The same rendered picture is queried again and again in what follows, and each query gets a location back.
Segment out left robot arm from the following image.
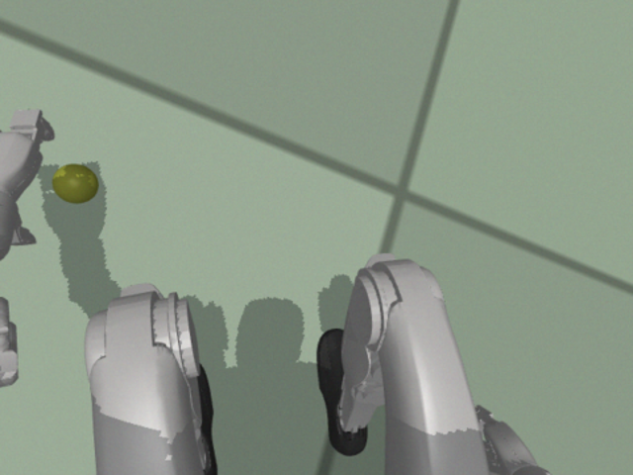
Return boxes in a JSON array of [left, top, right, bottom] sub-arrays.
[[0, 192, 19, 387]]

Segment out ball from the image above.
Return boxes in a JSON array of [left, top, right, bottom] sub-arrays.
[[52, 164, 99, 204]]

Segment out right robot foot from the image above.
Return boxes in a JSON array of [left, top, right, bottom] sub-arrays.
[[316, 329, 368, 456]]

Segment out right robot hand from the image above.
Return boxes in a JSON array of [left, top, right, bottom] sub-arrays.
[[475, 405, 539, 475]]

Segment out left robot foot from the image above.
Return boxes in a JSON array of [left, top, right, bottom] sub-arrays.
[[197, 363, 218, 475]]

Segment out left robot hand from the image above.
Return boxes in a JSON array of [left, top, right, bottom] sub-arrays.
[[0, 110, 54, 245]]

